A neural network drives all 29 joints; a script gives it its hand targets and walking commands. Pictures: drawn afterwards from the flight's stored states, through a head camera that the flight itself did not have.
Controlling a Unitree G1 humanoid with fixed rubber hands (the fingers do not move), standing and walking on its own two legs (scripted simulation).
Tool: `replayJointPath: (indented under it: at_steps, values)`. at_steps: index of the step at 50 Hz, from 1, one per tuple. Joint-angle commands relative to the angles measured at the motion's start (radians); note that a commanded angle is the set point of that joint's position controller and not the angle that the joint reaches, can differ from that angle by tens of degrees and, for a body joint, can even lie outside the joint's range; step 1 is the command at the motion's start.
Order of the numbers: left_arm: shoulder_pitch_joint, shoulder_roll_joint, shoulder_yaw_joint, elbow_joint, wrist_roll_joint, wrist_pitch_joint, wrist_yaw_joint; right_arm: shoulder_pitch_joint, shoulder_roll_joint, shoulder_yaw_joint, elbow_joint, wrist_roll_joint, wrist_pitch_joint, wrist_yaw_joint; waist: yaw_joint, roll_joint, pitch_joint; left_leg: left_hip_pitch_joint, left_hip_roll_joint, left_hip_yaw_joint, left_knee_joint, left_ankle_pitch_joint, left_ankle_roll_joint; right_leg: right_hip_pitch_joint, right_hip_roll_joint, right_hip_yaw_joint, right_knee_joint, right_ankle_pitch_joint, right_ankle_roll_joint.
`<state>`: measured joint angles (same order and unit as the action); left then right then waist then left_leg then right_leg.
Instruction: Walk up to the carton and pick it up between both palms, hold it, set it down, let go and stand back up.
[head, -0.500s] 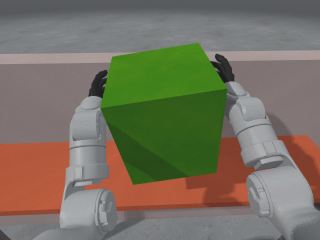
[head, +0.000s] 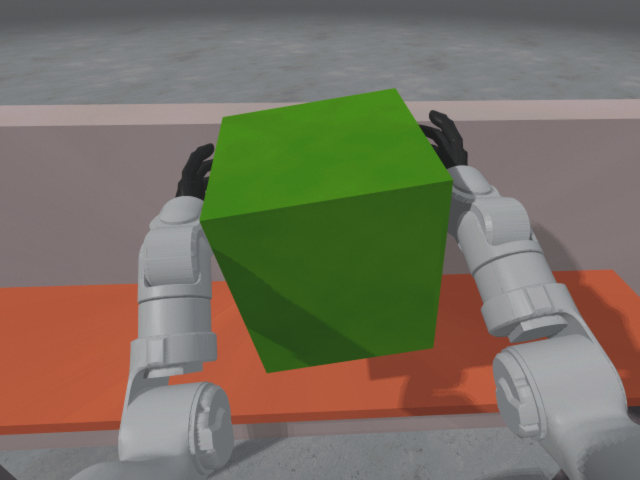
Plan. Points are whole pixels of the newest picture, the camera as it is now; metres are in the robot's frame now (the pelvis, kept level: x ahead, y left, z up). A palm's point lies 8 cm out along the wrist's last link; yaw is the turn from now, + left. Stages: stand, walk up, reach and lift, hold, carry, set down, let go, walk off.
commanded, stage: hold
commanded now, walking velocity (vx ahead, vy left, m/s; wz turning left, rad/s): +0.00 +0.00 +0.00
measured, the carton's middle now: (329, 234) +0.34 +0.00 +0.19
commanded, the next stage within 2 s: none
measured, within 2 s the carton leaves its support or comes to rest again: neither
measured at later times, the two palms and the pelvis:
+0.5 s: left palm (194, 204) +0.36 +0.15 +0.23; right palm (451, 174) +0.36 -0.15 +0.26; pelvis +0.00 +0.00 +0.00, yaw +0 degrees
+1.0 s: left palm (197, 201) +0.36 +0.15 +0.23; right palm (452, 172) +0.37 -0.15 +0.26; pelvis +0.00 +0.00 +0.00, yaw +0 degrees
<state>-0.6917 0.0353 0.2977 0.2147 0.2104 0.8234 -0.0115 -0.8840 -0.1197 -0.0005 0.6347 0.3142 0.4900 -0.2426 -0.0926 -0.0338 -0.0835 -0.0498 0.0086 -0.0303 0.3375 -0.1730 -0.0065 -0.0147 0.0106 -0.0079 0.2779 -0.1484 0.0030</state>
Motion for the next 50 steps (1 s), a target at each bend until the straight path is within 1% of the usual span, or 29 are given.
replayJointPath:
  at_steps: [1,4,5,6,7,10,12,13,16,18,21,25,26,28,30,31,32,33,34,35,37,38,39,40,41,44,45,48,50]
  values:
    - [-0.841,-0.573,-0.461,-0.218,-0.158,-0.104,-0.126,-0.655,0.685,0.332,-0.290,0.140,0.009,0.103,-0.024,0.066,-0.322,0.082,-0.057,0.024,-0.015,0.236,-0.036,0.071,0.053,-0.017,-0.007,0.239,0.056]
    - [-0.836,-0.573,-0.462,-0.229,-0.150,-0.097,-0.125,-0.657,0.669,0.326,-0.303,0.140,0.009,0.102,-0.020,0.086,-0.322,0.082,-0.053,0.025,-0.018,0.225,-0.041,0.062,0.054,-0.021,-0.008,0.195,0.053]
    - [-0.804,-0.551,-0.431,-0.171,-0.130,-0.089,-0.128,-0.650,0.662,0.319,-0.277,0.130,0.015,0.103,-0.007,0.063,-0.276,0.065,-0.056,0.031,-0.029,0.189,-0.027,0.048,0.049,-0.019,-0.020,0.168,0.055]
    - [-0.810,-0.562,-0.442,-0.199,-0.132,-0.093,-0.131,-0.622,0.665,0.304,-0.255,0.126,0.017,0.103,-0.025,0.069,-0.273,0.065,-0.049,0.024,-0.040,0.180,-0.030,0.055,0.051,-0.022,-0.017,0.166,0.049]
    - [-0.789,-0.569,-0.438,-0.185,-0.127,-0.085,-0.133,-0.645,0.651,0.313,-0.274,0.130,0.011,0.106,-0.009,0.075,-0.276,0.066,-0.046,0.026,-0.040,0.196,-0.031,0.061,0.054,-0.020,-0.017,0.167,0.041]
    - [-0.812,-0.568,-0.444,-0.199,-0.133,-0.087,-0.136,-0.675,0.662,0.325,-0.310,0.137,0.007,0.107,-0.001,0.075,-0.306,0.072,-0.052,0.025,-0.024,0.226,-0.033,0.082,0.055,-0.020,-0.008,0.205,0.047]
    - [-0.844,-0.569,-0.462,-0.246,-0.149,-0.098,-0.125,-0.651,0.672,0.335,-0.298,0.145,0.013,0.111,-0.012,0.080,-0.338,0.091,-0.052,0.023,-0.019,0.245,-0.038,0.074,0.058,-0.021,-0.005,0.209,0.049]
    - [-0.811,-0.575,-0.468,-0.228,-0.153,-0.092,-0.123,-0.668,0.672,0.342,-0.340,0.147,0.005,0.111,-0.004,0.072,-0.352,0.093,-0.052,0.023,-0.013,0.258,-0.035,0.082,0.058,-0.021,-0.006,0.226,0.050]
    - [-0.778,-0.564,-0.442,-0.173,-0.133,-0.085,-0.128,-0.632,0.656,0.314,-0.296,0.125,0.014,0.107,-0.015,0.053,-0.279,0.078,-0.052,0.027,-0.029,0.215,-0.027,0.063,0.053,-0.018,-0.018,0.207,0.050]
    - [-0.759,-0.553,-0.416,-0.156,-0.124,-0.084,-0.135,-0.673,0.663,0.336,-0.317,0.129,0.007,0.107,0.018,0.012,-0.282,0.070,-0.053,0.029,-0.032,0.196,-0.014,0.075,0.055,-0.018,-0.020,0.197,0.054]
    - [-0.788,-0.552,-0.408,-0.166,-0.118,-0.087,-0.142,-0.666,0.675,0.328,-0.289,0.128,0.011,0.105,0.009,0.021,-0.270,0.063,-0.053,0.032,-0.040,0.195,-0.012,0.077,0.055,-0.016,-0.018,0.198,0.053]
    - [-0.841,-0.583,-0.468,-0.233,-0.145,-0.095,-0.135,-0.651,0.671,0.313,-0.283,0.128,0.009,0.109,-0.027,0.100,-0.318,0.076,-0.051,0.027,-0.031,0.199,-0.040,0.062,0.052,-0.019,-0.012,0.179,0.043]
    - [-0.831,-0.569,-0.445,-0.198,-0.131,-0.089,-0.130,-0.679,0.662,0.325,-0.270,0.134,0.008,0.114,0.006,0.099,-0.290,0.069,-0.053,0.028,-0.031,0.195,-0.036,0.039,0.051,-0.020,-0.016,0.155,0.041]
    - [-0.806,-0.552,-0.414,-0.124,-0.119,-0.086,-0.144,-0.656,0.665,0.290,-0.230,0.105,0.019,0.108,-0.012,0.047,-0.235,0.039,-0.052,0.034,-0.056,0.106,-0.014,0.030,0.042,-0.016,-0.031,0.125,0.050]
    - [-0.872,-0.574,-0.449,-0.187,-0.145,-0.102,-0.140,-0.680,0.682,0.297,-0.241,0.116,0.009,0.117,-0.014,0.079,-0.295,0.051,-0.045,0.026,-0.050,0.140,-0.029,0.044,0.051,-0.021,-0.016,0.129,0.039]
    - [-0.876,-0.575,-0.458,-0.204,-0.155,-0.107,-0.133,-0.687,0.694,0.309,-0.257,0.120,0.006,0.118,-0.014,0.070,-0.325,0.063,-0.048,0.025,-0.036,0.167,-0.029,0.059,0.054,-0.021,-0.010,0.150,0.044]
    - [-0.873,-0.572,-0.459,-0.179,-0.153,-0.104,-0.129,-0.680,0.677,0.296,-0.234,0.118,0.009,0.117,-0.024,0.087,-0.303,0.066,-0.049,0.024,-0.036,0.164,-0.034,0.043,0.051,-0.019,-0.013,0.148,0.044]
    - [-0.849,-0.582,-0.455,-0.172,-0.156,-0.101,-0.126,-0.732,0.683,0.318,-0.294,0.127,-0.005,0.118,0.003,0.069,-0.347,0.066,-0.050,0.024,-0.027,0.177,-0.025,0.058,0.055,-0.024,-0.013,0.149,0.046]
    - [-0.837,-0.564,-0.440,-0.130,-0.146,-0.100,-0.126,-0.697,0.672,0.299,-0.243,0.117,0.009,0.113,-0.014,0.058,-0.291,0.054,-0.054,0.027,-0.032,0.157,-0.021,0.044,0.049,-0.015,-0.020,0.154,0.048]
    - [-0.831,-0.560,-0.419,-0.144,-0.139,-0.104,-0.127,-0.703,0.691,0.319,-0.254,0.126,0.006,0.113,0.013,0.040,-0.314,0.054,-0.056,0.028,-0.034,0.168,-0.013,0.056,0.052,-0.021,-0.015,0.167,0.053]
    - [-0.806,-0.560,-0.424,-0.111,-0.139,-0.100,-0.130,-0.688,0.680,0.311,-0.256,0.123,0.007,0.111,0.000,0.045,-0.308,0.050,-0.057,0.029,-0.041,0.148,-0.011,0.056,0.049,-0.016,-0.024,0.151,0.050]
    - [-0.849,-0.571,-0.434,-0.144,-0.143,-0.103,-0.131,-0.684,0.667,0.288,-0.226,0.118,0.010,0.113,-0.018,0.074,-0.289,0.042,-0.046,0.024,-0.045,0.149,-0.024,0.042,0.054,-0.018,-0.018,0.129,0.040]
    - [-0.856,-0.577,-0.438,-0.165,-0.147,-0.105,-0.128,-0.704,0.677,0.311,-0.258,0.123,0.002,0.117,0.002,0.070,-0.323,0.055,-0.049,0.026,-0.037,0.170,-0.023,0.048,0.055,-0.018,-0.015,0.136,0.041]
    - [-0.847,-0.578,-0.439,-0.152,-0.149,-0.103,-0.126,-0.693,0.676,0.306,-0.259,0.123,0.005,0.115,-0.014,0.064,-0.311,0.053,-0.049,0.022,-0.036,0.164,-0.023,0.051,0.055,-0.016,-0.020,0.137,0.041]
    - [-0.858,-0.569,-0.430,-0.135,-0.144,-0.105,-0.126,-0.698,0.673,0.299,-0.236,0.115,0.008,0.117,-0.008,0.063,-0.293,0.044,-0.050,0.026,-0.042,0.143,-0.021,0.033,0.053,-0.015,-0.023,0.117,0.042]
    - [-0.838,-0.567,-0.422,-0.153,-0.138,-0.107,-0.125,-0.677,0.690,0.318,-0.231,0.124,0.009,0.116,0.006,0.035,-0.303,0.070,-0.047,0.027,-0.035,0.194,-0.017,0.053,0.059,-0.017,-0.015,0.171,0.046]
    - [-0.837,-0.563,-0.413,-0.132,-0.136,-0.102,-0.130,-0.679,0.679,0.302,-0.220,0.120,0.012,0.113,-0.003,0.036,-0.280,0.056,-0.050,0.027,-0.040,0.178,-0.016,0.055,0.054,-0.016,-0.024,0.159,0.048]
    - [-0.799,-0.554,-0.408,-0.159,-0.127,-0.095,-0.140,-0.676,0.672,0.333,-0.284,0.146,0.009,0.099,0.001,0.039,-0.310,0.079,-0.060,0.027,-0.015,0.251,-0.024,0.086,0.052,-0.012,-0.009,0.271,0.057]
    - [-0.817,-0.562,-0.452,-0.223,-0.153,-0.099,-0.136,-0.667,0.672,0.343,-0.333,0.158,0.006,0.094,-0.015,0.077,-0.346,0.091,-0.060,0.024,0.001,0.285,-0.038,0.096,0.054,-0.017,-0.001,0.289,0.057]
